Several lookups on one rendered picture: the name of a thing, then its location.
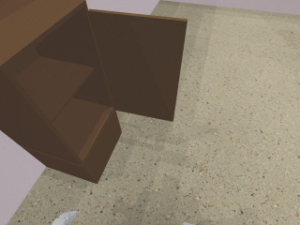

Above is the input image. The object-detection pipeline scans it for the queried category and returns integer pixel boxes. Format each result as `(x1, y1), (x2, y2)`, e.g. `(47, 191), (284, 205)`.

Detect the left robot hand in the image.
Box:
(52, 210), (78, 225)

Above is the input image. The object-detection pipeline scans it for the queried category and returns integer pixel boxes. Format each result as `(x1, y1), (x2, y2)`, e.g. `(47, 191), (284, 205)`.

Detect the cupboard door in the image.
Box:
(87, 8), (188, 122)

